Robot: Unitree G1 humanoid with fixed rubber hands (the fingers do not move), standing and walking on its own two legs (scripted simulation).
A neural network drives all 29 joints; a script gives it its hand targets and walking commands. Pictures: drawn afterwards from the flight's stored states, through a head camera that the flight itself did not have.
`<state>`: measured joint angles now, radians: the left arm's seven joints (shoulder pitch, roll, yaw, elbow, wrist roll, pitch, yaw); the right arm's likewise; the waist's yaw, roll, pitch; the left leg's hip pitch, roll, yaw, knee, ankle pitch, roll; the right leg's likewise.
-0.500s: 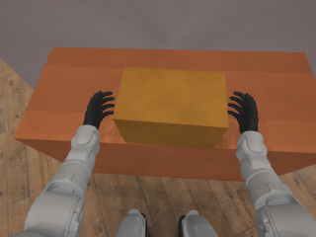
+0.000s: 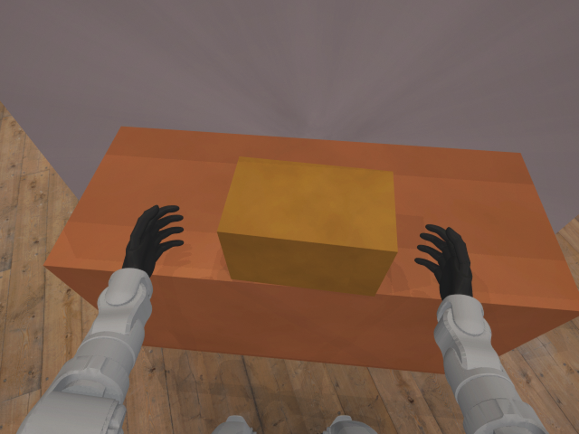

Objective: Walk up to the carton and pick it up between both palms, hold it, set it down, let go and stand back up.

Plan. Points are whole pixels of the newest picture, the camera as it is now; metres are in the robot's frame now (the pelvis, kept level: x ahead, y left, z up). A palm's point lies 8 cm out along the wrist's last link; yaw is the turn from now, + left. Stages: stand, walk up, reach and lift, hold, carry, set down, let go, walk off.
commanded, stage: set down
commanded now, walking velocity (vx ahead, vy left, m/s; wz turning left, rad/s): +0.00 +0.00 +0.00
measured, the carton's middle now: (308, 227) +0.47 -0.03 -0.08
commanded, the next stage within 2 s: none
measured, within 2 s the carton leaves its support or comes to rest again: neither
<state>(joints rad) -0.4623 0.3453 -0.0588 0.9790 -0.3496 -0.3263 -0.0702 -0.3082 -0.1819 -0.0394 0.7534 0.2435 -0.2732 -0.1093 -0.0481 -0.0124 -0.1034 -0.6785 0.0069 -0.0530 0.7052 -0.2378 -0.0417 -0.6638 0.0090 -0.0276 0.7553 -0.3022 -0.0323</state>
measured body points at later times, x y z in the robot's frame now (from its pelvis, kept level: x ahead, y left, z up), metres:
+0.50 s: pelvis +0.02 +0.01 +0.01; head +0.07 +0.02 +0.46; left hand +0.32 +0.24 -0.01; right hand +0.28 -0.23 -0.01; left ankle +0.06 +0.15 -0.71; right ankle +0.04 -0.10 -0.71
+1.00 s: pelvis +0.06 +0.02 +0.03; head +0.11 +0.02 +0.47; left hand +0.29 +0.24 -0.02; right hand +0.25 -0.23 -0.03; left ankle +0.06 +0.15 -0.71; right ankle +0.04 -0.10 -0.71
